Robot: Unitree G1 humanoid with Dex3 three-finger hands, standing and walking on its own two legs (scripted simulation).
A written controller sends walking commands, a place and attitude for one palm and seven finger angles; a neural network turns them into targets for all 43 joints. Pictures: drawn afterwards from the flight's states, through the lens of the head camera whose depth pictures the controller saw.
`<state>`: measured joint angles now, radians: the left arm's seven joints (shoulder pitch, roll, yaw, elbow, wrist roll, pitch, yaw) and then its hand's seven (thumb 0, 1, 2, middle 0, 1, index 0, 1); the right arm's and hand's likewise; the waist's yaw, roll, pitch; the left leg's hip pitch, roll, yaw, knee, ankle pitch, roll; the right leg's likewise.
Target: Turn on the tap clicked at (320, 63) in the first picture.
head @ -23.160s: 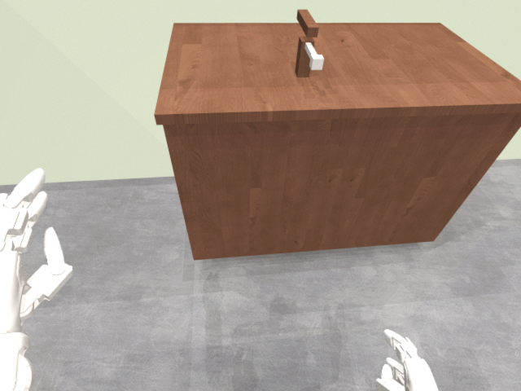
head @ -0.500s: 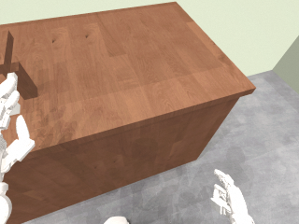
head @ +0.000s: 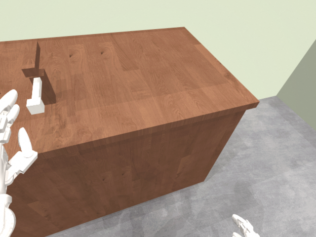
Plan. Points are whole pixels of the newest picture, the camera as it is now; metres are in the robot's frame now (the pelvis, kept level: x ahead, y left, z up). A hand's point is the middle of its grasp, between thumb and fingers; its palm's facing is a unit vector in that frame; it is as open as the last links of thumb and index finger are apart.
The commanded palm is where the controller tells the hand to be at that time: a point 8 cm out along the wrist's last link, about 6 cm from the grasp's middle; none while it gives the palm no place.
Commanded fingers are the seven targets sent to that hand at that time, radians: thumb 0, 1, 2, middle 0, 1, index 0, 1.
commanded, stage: come to a stop and stand still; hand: left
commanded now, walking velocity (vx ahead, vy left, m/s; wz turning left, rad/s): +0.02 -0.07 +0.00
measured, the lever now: (35, 106) +0.36 +0.33 +0.13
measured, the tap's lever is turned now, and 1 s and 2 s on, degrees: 0 0 0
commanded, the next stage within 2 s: look again from close up in 1.34 s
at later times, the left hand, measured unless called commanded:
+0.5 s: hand (56, 138) +0.26 +0.23 +0.16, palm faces +0.38 -0.86 -0.35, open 7.4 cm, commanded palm +0.20 +0.26 +0.18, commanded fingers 0.00 0.90 0.90 -0.20 -0.30 -0.20 -0.30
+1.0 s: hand (44, 139) +0.25 +0.24 +0.16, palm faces +0.40 -0.85 -0.35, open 7.4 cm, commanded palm +0.20 +0.28 +0.18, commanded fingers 0.00 0.90 0.90 -0.20 -0.30 -0.20 -0.30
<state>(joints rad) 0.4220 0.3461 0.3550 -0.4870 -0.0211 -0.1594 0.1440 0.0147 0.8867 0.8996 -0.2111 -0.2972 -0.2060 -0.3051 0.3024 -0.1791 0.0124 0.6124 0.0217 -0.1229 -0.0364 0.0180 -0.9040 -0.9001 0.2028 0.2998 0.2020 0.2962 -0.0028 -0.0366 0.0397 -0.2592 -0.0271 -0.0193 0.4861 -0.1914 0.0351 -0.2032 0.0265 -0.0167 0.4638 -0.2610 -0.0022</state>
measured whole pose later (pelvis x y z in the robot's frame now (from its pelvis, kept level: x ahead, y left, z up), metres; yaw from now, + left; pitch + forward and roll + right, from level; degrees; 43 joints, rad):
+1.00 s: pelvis +0.04 +0.00 +0.01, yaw +0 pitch -1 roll -1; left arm 0.45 0.35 0.33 -0.47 -0.07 -0.14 0.14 0.01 0.89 0.90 -0.21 -0.30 -0.21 -0.31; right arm 0.20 -0.19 0.03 0.58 0.02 -0.05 -0.05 0.02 -0.90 -0.90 0.20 0.30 0.20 0.30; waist 0.02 0.00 0.03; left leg -0.20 -0.02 -0.02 0.43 -0.22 0.03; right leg -0.13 0.03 -0.01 0.36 -0.22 -0.02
